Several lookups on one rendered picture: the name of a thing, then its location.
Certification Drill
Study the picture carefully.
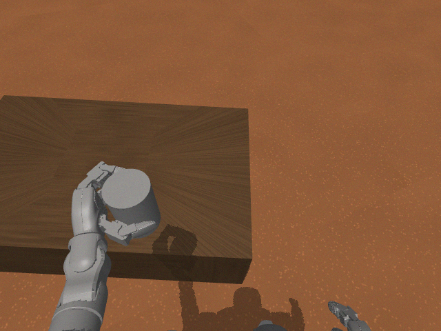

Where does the left robot arm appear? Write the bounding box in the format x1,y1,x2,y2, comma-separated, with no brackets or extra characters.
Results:
48,232,112,331

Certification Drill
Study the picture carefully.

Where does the right robot hand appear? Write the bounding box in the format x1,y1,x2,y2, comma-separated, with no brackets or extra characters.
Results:
328,301,371,331

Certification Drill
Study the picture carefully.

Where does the can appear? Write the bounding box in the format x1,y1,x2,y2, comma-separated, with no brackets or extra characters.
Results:
101,169,161,239

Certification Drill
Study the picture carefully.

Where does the left robot hand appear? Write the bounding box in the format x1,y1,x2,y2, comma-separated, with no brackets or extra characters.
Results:
71,161,157,246

